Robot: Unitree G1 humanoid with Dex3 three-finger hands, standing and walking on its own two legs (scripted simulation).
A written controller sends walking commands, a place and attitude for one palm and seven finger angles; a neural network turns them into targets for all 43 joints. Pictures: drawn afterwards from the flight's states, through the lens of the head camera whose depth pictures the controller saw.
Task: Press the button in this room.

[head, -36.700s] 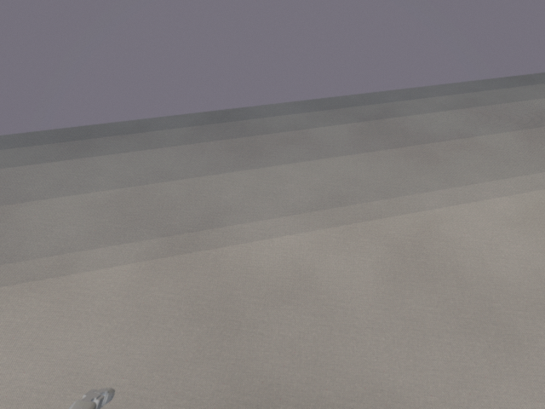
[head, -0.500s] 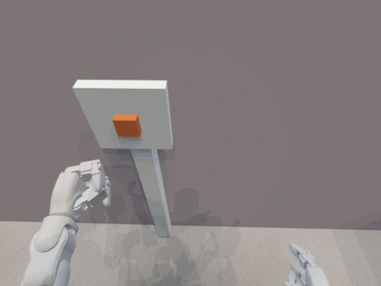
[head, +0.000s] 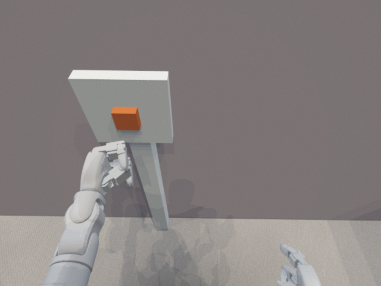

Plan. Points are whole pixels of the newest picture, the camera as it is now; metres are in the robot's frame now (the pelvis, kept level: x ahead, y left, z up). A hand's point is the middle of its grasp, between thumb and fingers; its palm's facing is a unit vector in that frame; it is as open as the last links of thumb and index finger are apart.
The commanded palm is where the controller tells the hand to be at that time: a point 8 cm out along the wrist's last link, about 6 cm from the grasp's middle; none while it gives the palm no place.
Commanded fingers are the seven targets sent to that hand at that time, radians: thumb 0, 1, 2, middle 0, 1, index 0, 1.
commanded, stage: aim a knuckle at the button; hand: left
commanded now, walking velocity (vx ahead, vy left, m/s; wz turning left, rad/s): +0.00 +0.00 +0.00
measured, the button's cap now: (127, 117) +0.44 +0.16 +0.11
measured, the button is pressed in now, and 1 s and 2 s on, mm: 0 0 0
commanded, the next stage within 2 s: press the button with the knuckle in 1.42 s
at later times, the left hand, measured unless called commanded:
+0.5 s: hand (129, 162) +0.34 +0.14 +0.08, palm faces +0.01 -1.00 -0.03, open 3.1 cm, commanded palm +0.32 +0.19 +0.08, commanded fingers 0.00 0.90 0.90 -1.30 -1.50 -1.30 -1.50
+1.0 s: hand (133, 170) +0.33 +0.13 +0.07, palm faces -0.01 -1.00 -0.01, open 3.1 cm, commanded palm +0.31 +0.19 +0.08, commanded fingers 0.00 0.90 0.90 -1.30 -1.50 -1.30 -1.50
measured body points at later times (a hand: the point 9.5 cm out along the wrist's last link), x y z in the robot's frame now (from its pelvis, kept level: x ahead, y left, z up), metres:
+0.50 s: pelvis +0.00 -0.01 +0.00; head +0.02 -0.01 +0.45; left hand +0.34 +0.20 +0.08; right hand +0.12 -0.25 -0.11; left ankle +0.03 +0.09 -0.71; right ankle -0.02 -0.08 -0.71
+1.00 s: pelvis +0.00 -0.01 +0.00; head +0.02 -0.02 +0.45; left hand +0.32 +0.19 +0.07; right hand +0.14 -0.25 -0.10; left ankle +0.03 +0.09 -0.71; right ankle -0.02 -0.08 -0.71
